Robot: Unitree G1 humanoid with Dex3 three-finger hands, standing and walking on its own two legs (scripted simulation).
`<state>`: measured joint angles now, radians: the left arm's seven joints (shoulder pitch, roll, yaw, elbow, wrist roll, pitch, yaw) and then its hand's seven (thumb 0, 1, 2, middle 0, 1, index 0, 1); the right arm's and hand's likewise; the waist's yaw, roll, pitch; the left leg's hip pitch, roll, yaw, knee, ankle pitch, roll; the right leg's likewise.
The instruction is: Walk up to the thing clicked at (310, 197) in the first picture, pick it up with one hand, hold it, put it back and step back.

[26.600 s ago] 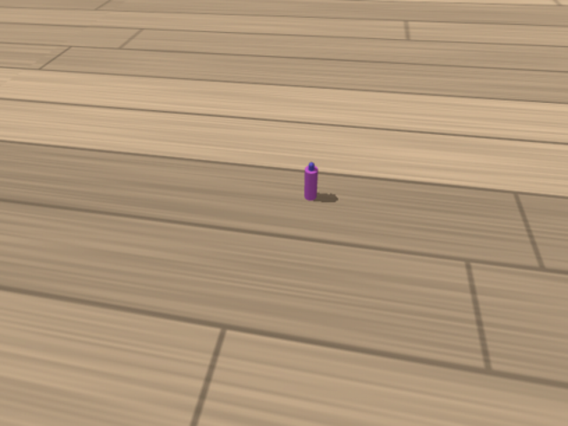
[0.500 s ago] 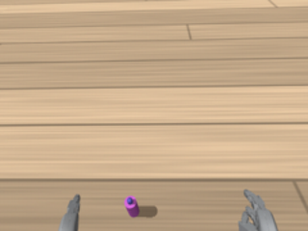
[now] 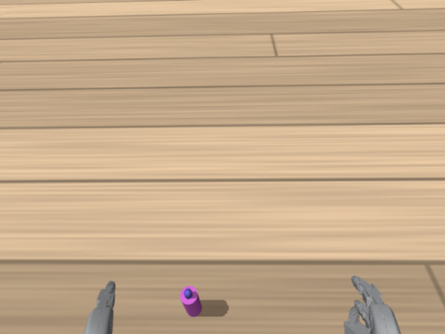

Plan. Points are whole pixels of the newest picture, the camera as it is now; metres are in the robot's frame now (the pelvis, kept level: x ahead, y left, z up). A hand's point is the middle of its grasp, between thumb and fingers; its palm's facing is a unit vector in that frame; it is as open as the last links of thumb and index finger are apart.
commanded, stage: home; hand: left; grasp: from the side
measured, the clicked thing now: (191, 300) +0.36 +0.16 -0.62
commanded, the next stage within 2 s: stand in 0.20 s
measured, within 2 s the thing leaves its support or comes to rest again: neither
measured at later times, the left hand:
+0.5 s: hand out of the picture +0.16 +0.18 -0.06, palm faces +0.11 -0.95 -0.28, open 15.8 cm
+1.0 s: hand out of the picture +0.05 +0.26 -0.12, palm faces +0.01 -0.94 -0.34, open 7.5 cm
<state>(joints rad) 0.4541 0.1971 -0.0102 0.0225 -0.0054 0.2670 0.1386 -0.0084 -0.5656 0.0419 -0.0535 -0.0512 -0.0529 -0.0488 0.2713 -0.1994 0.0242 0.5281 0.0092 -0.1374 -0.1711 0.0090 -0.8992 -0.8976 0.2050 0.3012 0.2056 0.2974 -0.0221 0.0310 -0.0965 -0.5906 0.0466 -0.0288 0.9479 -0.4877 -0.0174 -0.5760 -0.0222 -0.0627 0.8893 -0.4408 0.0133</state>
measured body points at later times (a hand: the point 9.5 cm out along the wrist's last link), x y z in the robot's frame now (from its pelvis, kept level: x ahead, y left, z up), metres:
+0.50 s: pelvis +0.00 +0.00 +0.00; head +0.02 +0.00 +0.45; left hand +0.15 +0.23 -0.04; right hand +0.16 -0.24 -0.07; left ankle +0.00 +0.13 -0.69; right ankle +0.00 -0.13 -0.69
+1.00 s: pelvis -0.01 +0.01 +0.04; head +0.00 +0.02 +0.49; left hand +0.05 +0.31 -0.09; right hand +0.07 -0.28 -0.09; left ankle -0.01 +0.13 -0.69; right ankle +0.00 -0.13 -0.69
